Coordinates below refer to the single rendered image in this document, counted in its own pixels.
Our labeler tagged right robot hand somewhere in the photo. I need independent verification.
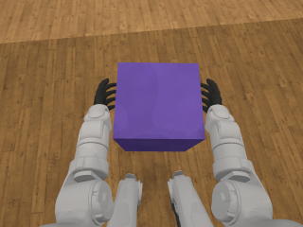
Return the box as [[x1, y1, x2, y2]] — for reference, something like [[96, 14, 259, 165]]
[[200, 79, 223, 113]]

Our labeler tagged right robot forearm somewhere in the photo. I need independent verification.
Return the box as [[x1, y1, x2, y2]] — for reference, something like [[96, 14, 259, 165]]
[[205, 104, 273, 211]]

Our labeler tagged left robot hand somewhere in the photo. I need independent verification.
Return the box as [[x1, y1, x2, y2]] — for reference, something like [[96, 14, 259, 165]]
[[93, 78, 116, 111]]

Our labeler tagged left robot forearm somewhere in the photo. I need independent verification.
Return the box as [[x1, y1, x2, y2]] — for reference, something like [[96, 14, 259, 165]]
[[55, 104, 113, 217]]

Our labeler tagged robot right upper arm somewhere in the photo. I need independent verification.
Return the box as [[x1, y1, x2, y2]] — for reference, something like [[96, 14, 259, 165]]
[[211, 179, 303, 227]]

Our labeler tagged left robot thigh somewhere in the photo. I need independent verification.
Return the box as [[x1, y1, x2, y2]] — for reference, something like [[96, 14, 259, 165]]
[[106, 178, 143, 227]]

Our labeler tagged carton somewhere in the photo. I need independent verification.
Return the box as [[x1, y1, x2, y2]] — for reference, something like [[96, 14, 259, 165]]
[[113, 62, 205, 152]]

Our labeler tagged robot left shin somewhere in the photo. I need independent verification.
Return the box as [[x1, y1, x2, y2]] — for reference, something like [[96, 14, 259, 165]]
[[118, 173, 136, 186]]

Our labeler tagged robot left upper arm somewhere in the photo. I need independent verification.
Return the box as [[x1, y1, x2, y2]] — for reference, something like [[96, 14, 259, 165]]
[[39, 179, 115, 227]]

